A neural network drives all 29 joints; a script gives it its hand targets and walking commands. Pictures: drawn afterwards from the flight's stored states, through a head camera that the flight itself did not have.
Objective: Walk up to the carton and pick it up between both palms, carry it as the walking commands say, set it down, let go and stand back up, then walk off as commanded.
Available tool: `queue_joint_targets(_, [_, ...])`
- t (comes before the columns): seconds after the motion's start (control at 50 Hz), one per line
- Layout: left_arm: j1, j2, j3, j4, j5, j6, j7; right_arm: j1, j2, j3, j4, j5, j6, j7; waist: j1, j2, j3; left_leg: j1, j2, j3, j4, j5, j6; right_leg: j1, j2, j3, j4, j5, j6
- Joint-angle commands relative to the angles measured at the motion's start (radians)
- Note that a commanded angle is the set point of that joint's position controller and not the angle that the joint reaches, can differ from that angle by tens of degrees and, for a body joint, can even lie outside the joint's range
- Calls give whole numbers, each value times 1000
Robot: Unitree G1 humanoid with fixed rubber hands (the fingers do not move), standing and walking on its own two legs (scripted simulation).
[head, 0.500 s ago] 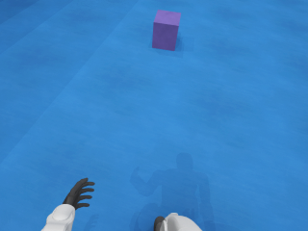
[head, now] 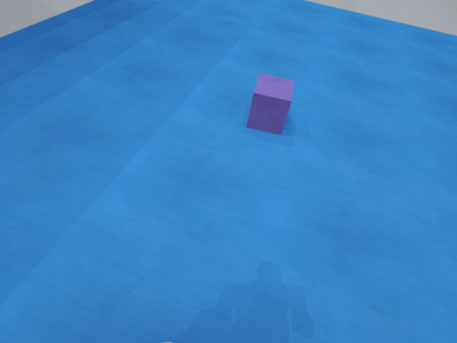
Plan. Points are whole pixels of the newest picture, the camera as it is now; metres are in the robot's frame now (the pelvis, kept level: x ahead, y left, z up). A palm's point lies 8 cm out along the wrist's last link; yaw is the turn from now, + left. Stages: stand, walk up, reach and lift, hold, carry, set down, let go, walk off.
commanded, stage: walk up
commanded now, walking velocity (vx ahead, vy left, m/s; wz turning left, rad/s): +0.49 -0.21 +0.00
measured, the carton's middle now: (270, 104) +1.76 -0.25 -0.62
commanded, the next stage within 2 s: none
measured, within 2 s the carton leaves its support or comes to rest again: neither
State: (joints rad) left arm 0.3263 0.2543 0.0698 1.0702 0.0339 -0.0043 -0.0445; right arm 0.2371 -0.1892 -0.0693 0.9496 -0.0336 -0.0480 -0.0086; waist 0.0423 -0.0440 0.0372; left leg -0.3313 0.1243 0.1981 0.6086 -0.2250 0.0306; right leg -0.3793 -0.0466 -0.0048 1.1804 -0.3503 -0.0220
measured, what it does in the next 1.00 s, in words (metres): walks ahead: right foot, then left foot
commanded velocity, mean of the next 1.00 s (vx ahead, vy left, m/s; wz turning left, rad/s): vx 0.49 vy -0.21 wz -0.01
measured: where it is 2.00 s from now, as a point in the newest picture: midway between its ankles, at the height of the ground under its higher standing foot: (249, 195)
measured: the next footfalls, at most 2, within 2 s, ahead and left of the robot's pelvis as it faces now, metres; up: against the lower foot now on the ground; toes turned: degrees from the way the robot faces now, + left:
right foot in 0.38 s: +0.31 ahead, -0.19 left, +0.00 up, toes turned -8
left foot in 0.86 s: +0.61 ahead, +0.00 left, +0.00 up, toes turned +11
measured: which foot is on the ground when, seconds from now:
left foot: down 0.00-0.40, up 0.42-0.84, down 0.86-1.00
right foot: up 0.00-0.36, down 0.38-0.90, up 0.92-1.00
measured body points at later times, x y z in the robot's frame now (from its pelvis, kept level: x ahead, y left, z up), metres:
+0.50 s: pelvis +0.24 -0.09 +0.01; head +0.29 -0.10 +0.46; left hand +0.35 +0.12 -0.14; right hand +0.19 -0.34 -0.14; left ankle +0.12 +0.06 -0.64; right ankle +0.27 -0.18 -0.73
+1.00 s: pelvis +0.52 -0.08 +0.00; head +0.55 -0.06 +0.45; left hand +0.45 +0.12 -0.16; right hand +0.64 -0.31 -0.13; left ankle +0.57 -0.01 -0.73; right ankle +0.39 -0.22 -0.62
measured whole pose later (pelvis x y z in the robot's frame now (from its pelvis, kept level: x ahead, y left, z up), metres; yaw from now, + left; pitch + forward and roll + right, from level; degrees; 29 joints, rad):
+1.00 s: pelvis +0.52 -0.08 +0.00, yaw -1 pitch -1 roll -1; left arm 0.38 0.14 0.03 1.17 0.00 -0.03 -0.01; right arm 0.12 -0.16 -0.06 0.99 -0.03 -0.06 -0.01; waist 0.06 -0.03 0.06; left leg -0.33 0.06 0.21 0.57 -0.24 0.06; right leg -0.32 -0.05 -0.04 1.21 -0.37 -0.01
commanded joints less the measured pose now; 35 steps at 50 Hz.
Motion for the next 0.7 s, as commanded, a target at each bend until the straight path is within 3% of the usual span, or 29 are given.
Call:
queue_joint_targets(0.0, [16, 12, -7, -19, 3, -18, -5, 88, -153, -37, -24, 15, -34, 4, -28, 164, 55, 112, 256, -308, -449, -157, 27, -180, -96, 22, -27, 153, 17])
queue_joint_targets(0.04, [-36, 3, -10, -41, -1, -11, -11, 132, -130, -30, 7, 13, -38, 4, -34, 134, 21, 141, 231, -239, -444, -49, 31, -177, -97, -17, -117, 200, 40])
queue_joint_targets(0.06, [-55, -4, -20, -57, 1, -4, -17, 135, -154, -40, 20, 8, -37, 4, -39, 187, 25, 143, 246, -248, -463, -83, 40, -184, -94, -38, -182, 185, 53])
queue_joint_targets(0.08, [-118, -9, -23, -80, -8, -2, -19, 173, -155, -49, 35, 8, -40, 5, -49, 133, 58, 132, 242, -222, -467, -54, 40, -164, -91, -52, -269, 204, 51])
queue_joint_targets(0.12, [-169, -15, -33, -85, -10, -5, -24, 220, -131, -34, 51, 9, -38, 2, -60, 167, 73, 192, 217, -165, -443, 111, 23, -173, -74, -66, -378, 262, 57])
queue_joint_targets(0.14, [-232, -17, -38, -108, -14, -5, -34, 228, -138, -38, 49, 10, -37, 6, -82, 187, 80, 192, 179, -153, -469, 46, 25, -146, -56, -90, -448, 275, 63])
queue_joint_targets(0.18, [-257, -15, -42, -120, -20, -5, -40, 270, -142, -35, 75, 0, -29, 4, -87, 251, 87, 195, 198, -135, -452, 124, 18, -137, -48, -125, -518, 264, 60])
queue_joint_targets(0.2, [-278, -8, -35, -133, -23, -2, -40, 265, -163, -51, 66, 1, -29, 2, -91, 210, 79, 165, 226, -169, -490, -2, 24, -107, -63, -100, -558, 270, 64])
queue_joint_targets(0.22, [-318, 5, -39, -133, -24, -11, -43, 259, -172, -52, 59, -2, -27, 2, -102, 191, 82, 204, 210, -132, -455, 28, 33, -100, -41, -128, -596, 229, 58])
queue_joint_targets(0.24, [-315, 0, -31, -143, -22, -8, -44, 251, -184, -58, 63, -1, -26, 1, -96, 220, 74, 190, 247, -188, -481, -18, 44, -74, -65, -82, -605, 204, 54])
queue_joint_targets(0.26, [-314, 5, -34, -138, -21, -12, -47, 259, -175, -48, 70, -2, -28, 0, -102, 204, 71, 250, 236, -143, -445, 40, 46, -96, -63, -87, -633, 211, 55])
queue_joint_targets(0.28, [-314, 7, -36, -147, -25, -18, -48, 270, -169, -39, 89, -2, -20, -3, -108, 246, 69, 271, 238, -134, -422, 97, 37, -102, -47, -108, -648, 193, 40])
queue_joint_targets(0.3, [-303, 12, -34, -153, -21, -21, -38, 264, -190, -49, 78, 0, -17, -7, -99, 204, 38, 301, 245, -139, -370, 208, 42, -81, -44, -101, -676, 171, 29])
queue_joint_targets(0.32, [-242, 19, -26, -120, -14, -28, -37, 246, -181, -38, 78, 2, -19, -9, -63, 201, 13, 241, 218, -96, -307, 222, 14, 53, -36, -130, -714, 173, 18])
queue_joint_targets(0.34, [-161, 34, -12, -95, -11, -34, -25, 264, -162, -31, 72, 1, -16, -7, -34, 124, -47, 152, 172, -68, -145, 309, 8, 233, -36, -131, -776, 143, -7])
queue_joint_targets(0.36, [65, 104, 14, -15, 5, -39, -9, 248, -135, -14, 63, 3, -14, -4, 48, -14, -215, 30, 101, -36, 150, 216, -38, 474, -110, 1, -803, 60, -54])
queue_joint_targets(0.38, [233, 200, 45, 13, 12, -51, 11, 219, -63, 20, 24, 16, -13, -1, 109, -345, -254, -249, -34, -51, 433, -367, -71, 640, -318, 289, -891, 38, -52])
queue_joint_targets(0.4, [236, 232, 35, 13, 5, -40, 18, 148, -93, 17, -13, 11, -2, 2, 95, -291, -181, -362, -30, -106, 565, -427, -50, 660, -352, 395, -942, 121, -99])
queue_joint_targets(0.44, [98, 109, 26, -5, -4, -58, 32, 160, -63, -2, 32, 11, -9, 10, 26, -67, -153, -379, 43, -189, 626, -227, -34, 566, -310, 235, -913, 143, -106])
queue_joint_targets(0.46, [17, 80, 19, -26, -5, -61, 31, 139, -74, -5, 39, 13, -8, 13, 7, -11, -93, -366, 59, -186, 619, -160, -37, 472, -280, 148, -931, 177, -109])
queue_joint_targets(0.48, [-3, 54, 4, -32, -10, -65, 33, 112, -92, -18, 28, 13, -5, 17, -8, -13, -72, -325, 48, -187, 557, -112, -35, 417, -243, 99, -953, 228, -92])
queue_joint_targets(0.5, [1, 39, -7, -11, -11, -71, 35, 95, -82, -21, 29, 5, 5, 22, -6, -59, -40, -335, 39, -171, 523, -107, -40, 401, -228, 75, -938, 319, -81])
queue_joint_targets(0.52, [40, 22, -17, -16, -7, -73, 38, 83, -59, -21, 23, 6, 15, 23, -5, -54, -3, -351, 33, -137, 537, -86, -42, 384, -225, 80, -938, 422, -61])
queue_joint_targets(0.54, [52, 13, -19, -5, -9, -75, 38, 40, -60, -23, 18, 5, 19, 19, 1, -32, -3, -347, 36, -151, 485, -88, -57, 384, -224, 106, -958, 418, -106])
queue_joint_targets(0.58, [103, 1, -26, -2, -10, -73, 35, 8, -51, -22, 20, 5, 34, 20, -3, -49, 50, -340, 35, -134, 457, -21, -73, 311, -203, 70, -978, 441, -71])
queue_joint_targets(0.62, [80, -4, -28, 14, -12, -74, 31, -55, -56, -23, -24, 2, 35, 30, -6, -67, 101, -325, 37, -122, 387, 42, -94, 259, -173, 59, -1019, 382, -70])
queue_joint_targets(0.64, [58, -3, -22, 7, -14, -72, 26, -118, -41, -6, -32, 7, 41, 32, -3, -69, 150, -307, 29, -101, 285, 43, -95, 248, -164, 29, -1053, 328, -93])
queue_joint_targets(0.66, [72, 1, -26, 16, -19, -71, 28, -126, -53, -10, -22, 17, 45, 31, 8, -104, 122, -296, 6, -83, 228, 91, -87, 273, -140, 13, -1047, 408, -52])
queue_joint_targets(0.68, [87, 12, -24, 30, -18, -69, 35, -168, -49, -2, -33, 20, 43, 31, 9, -117, 110, -270, 1, -69, 181, 78, -81, 304, -145, -32, -1033, 436, -71])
